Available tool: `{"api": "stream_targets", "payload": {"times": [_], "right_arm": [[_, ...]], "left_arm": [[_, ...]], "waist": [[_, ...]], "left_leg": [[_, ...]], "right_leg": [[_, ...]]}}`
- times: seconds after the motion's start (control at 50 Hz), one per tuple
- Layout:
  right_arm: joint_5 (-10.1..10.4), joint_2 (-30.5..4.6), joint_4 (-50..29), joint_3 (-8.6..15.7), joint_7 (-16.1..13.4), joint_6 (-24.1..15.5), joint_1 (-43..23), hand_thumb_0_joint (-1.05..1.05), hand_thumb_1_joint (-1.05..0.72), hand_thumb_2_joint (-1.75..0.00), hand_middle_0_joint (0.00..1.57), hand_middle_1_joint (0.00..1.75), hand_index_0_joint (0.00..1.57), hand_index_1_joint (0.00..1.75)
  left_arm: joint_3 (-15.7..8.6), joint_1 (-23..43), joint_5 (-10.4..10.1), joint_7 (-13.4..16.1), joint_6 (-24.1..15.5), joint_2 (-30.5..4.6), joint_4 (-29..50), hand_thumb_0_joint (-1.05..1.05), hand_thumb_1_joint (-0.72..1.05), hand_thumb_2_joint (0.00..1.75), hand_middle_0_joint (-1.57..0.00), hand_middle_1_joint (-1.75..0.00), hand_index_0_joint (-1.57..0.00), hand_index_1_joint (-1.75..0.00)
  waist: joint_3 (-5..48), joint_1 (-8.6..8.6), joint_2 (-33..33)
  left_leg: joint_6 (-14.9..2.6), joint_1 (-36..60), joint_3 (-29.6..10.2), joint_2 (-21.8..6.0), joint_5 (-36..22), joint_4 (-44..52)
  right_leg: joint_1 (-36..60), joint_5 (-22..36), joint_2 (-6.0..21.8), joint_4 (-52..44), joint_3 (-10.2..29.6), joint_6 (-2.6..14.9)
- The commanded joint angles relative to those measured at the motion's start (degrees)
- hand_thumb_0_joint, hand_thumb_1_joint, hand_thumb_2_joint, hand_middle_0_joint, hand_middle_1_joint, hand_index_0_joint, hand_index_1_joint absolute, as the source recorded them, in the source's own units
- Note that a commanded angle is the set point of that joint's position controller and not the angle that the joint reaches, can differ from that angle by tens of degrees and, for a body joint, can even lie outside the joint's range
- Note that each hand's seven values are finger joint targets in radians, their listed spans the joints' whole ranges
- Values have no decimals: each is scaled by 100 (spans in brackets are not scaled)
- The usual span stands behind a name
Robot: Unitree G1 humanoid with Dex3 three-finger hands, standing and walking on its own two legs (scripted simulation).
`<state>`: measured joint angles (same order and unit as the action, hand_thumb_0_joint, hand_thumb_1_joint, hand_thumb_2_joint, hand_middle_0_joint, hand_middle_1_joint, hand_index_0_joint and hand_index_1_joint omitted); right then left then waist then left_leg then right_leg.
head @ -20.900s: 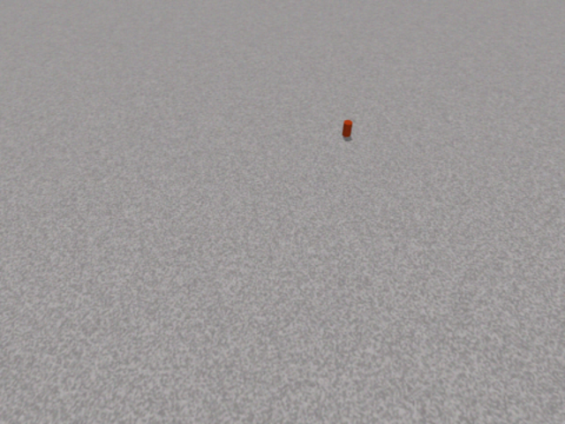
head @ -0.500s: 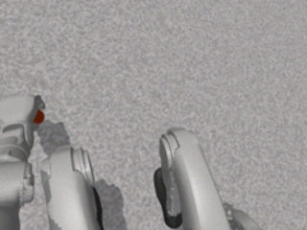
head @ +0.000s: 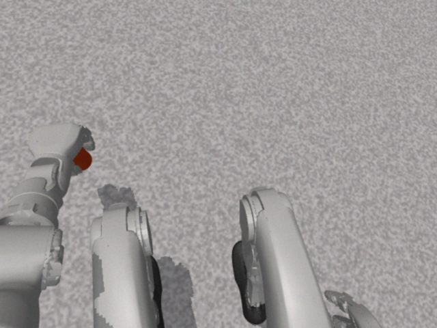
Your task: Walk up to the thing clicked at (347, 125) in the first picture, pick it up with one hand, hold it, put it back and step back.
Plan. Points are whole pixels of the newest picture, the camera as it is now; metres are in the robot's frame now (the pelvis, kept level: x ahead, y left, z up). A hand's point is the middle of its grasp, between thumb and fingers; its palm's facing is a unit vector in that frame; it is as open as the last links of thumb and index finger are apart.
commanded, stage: lift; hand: left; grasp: from above
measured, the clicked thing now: (73, 155) +0.46 +0.27 -0.17
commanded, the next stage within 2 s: hold in 1.84 s
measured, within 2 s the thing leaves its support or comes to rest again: neither
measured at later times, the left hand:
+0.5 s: hand (42, 156) +0.42 +0.28 -0.06, palm faces -0.43 -0.06 -0.90, open 6.8 cm
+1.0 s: hand out of the picture +0.36 +0.27 +0.12, palm faces -0.40 -0.11 -0.91, open 6.8 cm
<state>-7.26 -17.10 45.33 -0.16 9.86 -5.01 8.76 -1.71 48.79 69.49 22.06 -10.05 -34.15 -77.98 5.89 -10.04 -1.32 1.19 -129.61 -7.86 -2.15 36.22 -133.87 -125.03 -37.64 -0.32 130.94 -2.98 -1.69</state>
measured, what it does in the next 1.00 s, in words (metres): rises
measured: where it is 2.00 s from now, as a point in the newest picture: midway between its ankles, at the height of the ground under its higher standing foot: (202, 305)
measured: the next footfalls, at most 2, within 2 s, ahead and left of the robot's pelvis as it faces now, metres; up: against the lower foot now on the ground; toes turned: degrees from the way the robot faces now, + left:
none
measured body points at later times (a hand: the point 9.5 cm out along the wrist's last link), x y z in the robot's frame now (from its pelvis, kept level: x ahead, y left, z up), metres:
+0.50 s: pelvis +0.00 +0.01 +0.06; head +0.19 +0.04 +0.47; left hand +0.43 +0.28 -0.01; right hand +0.09 -0.27 -0.06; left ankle +0.09 +0.14 -0.31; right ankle +0.11 -0.13 -0.31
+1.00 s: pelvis +0.01 +0.01 +0.21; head +0.14 +0.03 +0.64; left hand +0.37 +0.28 +0.18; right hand +0.16 -0.24 +0.09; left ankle +0.09 +0.14 -0.31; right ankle +0.11 -0.13 -0.31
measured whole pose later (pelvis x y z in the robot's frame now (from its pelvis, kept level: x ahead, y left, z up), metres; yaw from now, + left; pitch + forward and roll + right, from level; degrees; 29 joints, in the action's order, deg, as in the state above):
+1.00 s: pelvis +0.01 +0.01 +0.21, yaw +4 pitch +26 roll -4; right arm 1.6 -14.0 39.3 1.9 -0.5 1.8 8.3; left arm 7.4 22.6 57.4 7.4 1.3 -26.4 -40.0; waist 10.8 -3.7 -3.2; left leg -0.1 -88.8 -2.9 -2.6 32.9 -95.8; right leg -85.3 -33.8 1.1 93.3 -1.4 -2.0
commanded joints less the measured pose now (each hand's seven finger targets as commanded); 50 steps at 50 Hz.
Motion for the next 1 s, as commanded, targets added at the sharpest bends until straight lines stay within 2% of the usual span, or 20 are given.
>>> {"api": "stream_targets", "payload": {"times": [0.0, 0.08, 0.1, 0.12, 0.16, 0.22, 0.28, 0.42, 0.56, 0.6, 0.7, 0.72, 0.76, 0.82, 0.84, 0.88, 0.9, 0.92, 0.94, 0.98], "right_arm": [[13, -1206, -230, 392, -174, -73, 950, 0, -91, -90, 20, 30, 20, 30], [61, -1200, -212, 412, -239, -46, 1024, 0, -92, -91, 20, 30, 20, 30], [68, -1209, -210, 407, -260, -32, 1044, 0, -90, -90, 20, 30, 20, 30], [94, -1213, -217, 430, -271, -29, 1029, 0, -92, -91, 20, 30, 20, 30], [124, -1214, -258, 452, -289, -7, 1085, 0, -91, -91, 20, 30, 20, 30], [198, -1190, -316, 489, -328, 51, 1063, 0, -92, -91, 20, 30, 20, 30], [298, -1174, -405, 526, -369, 128, 1070, 0, -92, -91, 20, 30, 20, 30], [464, -1056, -664, 602, -473, 264, 1015, 0, -92, -91, 20, 30, 20, 30], [595, -964, -889, 633, -604, 391, 872, 0, -92, -91, 20, 30, 20, 30], [636, -983, -921, 669, -656, 428, 792, 0, -92, -91, 20, 30, 20, 30], [717, -887, -1028, 672, -791, 473, 615, 0, -92, -91, 20, 30, 20, 30], [719, -829, -1050, 658, -818, 472, 580, 0, -92, -91, 20, 30, 20, 30], [772, -855, -1067, 667, -885, 481, 526, 0, -92, -91, 20, 30, 20, 30], [812, -778, -1111, 629, -977, 502, 441, 0, -92, -91, 20, 30, 20, 30], [831, -785, -1080, 627, -1014, 502, 464, 0, -92, -91, 20, 30, 20, 30], [848, -704, -1101, 591, -1074, 499, 370, 0, -92, -91, 20, 30, 20, 30], [866, -704, -1099, 579, -1102, 497, 350, 0, -92, -91, 20, 30, 20, 30], [882, -668, -1105, 570, -1127, 498, 359, 0, -92, -91, 20, 30, 20, 30], [889, -679, -1085, 556, -1156, 493, 341, 0, -92, -91, 20, 30, 20, 30], [911, -640, -1063, 526, -1218, 496, 330, 0, -92, -91, 20, 30, 20, 30]], "left_arm": [[-214, 1945, -86, 197, 35, -1492, 966, 0, 81, 45, -124, -34, -122, -36], [-109, 1851, -143, 134, 122, -1313, 998, 0, 82, 45, -127, -37, -126, -38], [-114, 1913, -143, 118, 130, -1292, 1076, 0, 77, 44, -119, -34, -118, -34], [-151, 1873, -191, 104, 146, -1370, 1108, 0, 77, 43, -124, -37, -122, -38], [-126, 1786, -257, 33, 241, -1302, 1140, 0, 74, 47, -118, -38, -118, -39], [-117, 1706, -415, -149, 328, -1327, 1513, 0, 71, 46, -115, -41, -115, -42], [-100, 1392, -461, -365, 408, -1248, 1777, 0, 70, 44, -112, -43, -113, -42], [12, 956, -663, -756, 442, -1164, 2599, 0, 68, 47, -109, -48, -111, -46], [122, 396, -824, -992, 548, -928, 3455, 0, 66, 47, -106, -51, -109, -49], [62, 295, -838, -1039, 606, -1017, 3686, 0, 68, 47, -107, -51, -110, -48], [134, -109, -998, -1118, 792, -830, 4083, 0, 67, 47, -108, -49, -110, -47], [299, -101, -1012, -1154, 817, -653, 4248, 0, 67, 47, -108, -49, -110, -47], [245, -268, -1043, -1197, 888, -746, 4470, 0, 69, 48, -108, -52, -110, -49], [417, -609, -1124, -1231, 1003, -516, 4612, 0, 69, 47, -108, -51, -111, -48], [318, -643, -1137, -1227, 1032, -581, 4712, 0, 67, 47, -108, -50, -110, -48], [455, -775, -1182, -1240, 1090, -443, 4796, 0, 68, 46, -108, -52, -110, -49], [348, -792, -1217, -1227, 1109, -585, 4903, 0, 68, 48, -109, -50, -111, -48], [447, -973, -1217, -1243, 1144, -418, 4822, 0, 69, 49, -110, -51, -112, -49], [373, -933, -1231, -1237, 1162, -509, 4999, 0, 70, 47, -110, -50, -112, -48], [451, -1033, -1228, -1239, 1214, -402, 4936, 0, 68, 48, -110, -49, -111, -48]], "waist": [[3591, -36, -951], [3687, -32, -942], [3738, -38, -1023], [3746, 8, -1090], [3809, 20, -1031], [3949, 130, -1183], [3972, 175, -1135], [3949, 215, -810], [3928, 344, -851], [3979, 431, -919], [3572, 434, -770], [3598, 393, -864], [3745, 477, -839], [3499, 452, -713], [3431, 462, -626], [3304, 460, -605], [3284, 493, -589], [3212, 473, -533], [3278, 518, -562], [3051, 536, -589]], "left_leg": [[-281, 2615, 669, 207, -183, 1465], [-263, 2852, 639, 204, -219, 1614], [-269, 2819, 639, 219, -226, 1651], [-252, 2988, 627, 206, -263, 1706], [-257, 3105, 618, 204, -320, 1799], [-244, 3282, 580, 208, -179, 2032], [-246, 3407, 564, 225, -293, 2205], [-290, 3705, 573, 207, -302, 2592], [-258, 4345, 487, 195, -329, 3266], [-234, 4665, 436, 173, -342, 3486], [-222, 5063, 349, 169, 51, 4135], [-212, 5189, 366, 163, 84, 4259], [-198, 5567, 359, 155, -119, 4464], [-186, 5938, 397, 140, -210, 4837], [-198, 5970, 401, 148, -209, 4960], [-196, 6226, 460, 154, -165, 5220], [-201, 6336, 473, 153, -198, 5334], [-192, 6467, 477, 151, -260, 5454], [-189, 6669, 475, 133, -358, 5589], [-159, 7005, 429, 108, -417, 5932]], "right_leg": [[1834, 391, -223, -1787, -360, 401], [1844, 460, -218, -1830, -413, 423], [1832, 509, -201, -1839, -426, 417], [1843, 556, -198, -1829, -425, 431], [1913, 652, -186, -1907, -433, 425], [2023, 475, -176, -2042, -407, 443], [2200, 645, -162, -2143, -401, 432], [2700, 585, -182, -2700, -268, 402], [3119, 644, -146, -3161, -233, 395], [3210, 661, -140, -3262, -233, 395], [3598, 335, -125, -3833, -169, 356], [3711, 314, -150, -3942, -159, 358], [4001, 509, -130, -4128, -144, 348], [4430, 603, -139, -4548, -105, 330], [4566, 582, -126, -4695, -78, 318], [4870, 532, -137, -4990, -34, 315], [5058, 528, -136, -5140, -9, 308], [5200, 593, -137, -5239, 5, 309], [5377, 696, -133, -5335, 16, 307], [5592, 766, -139, -5547, 18, 308]]}}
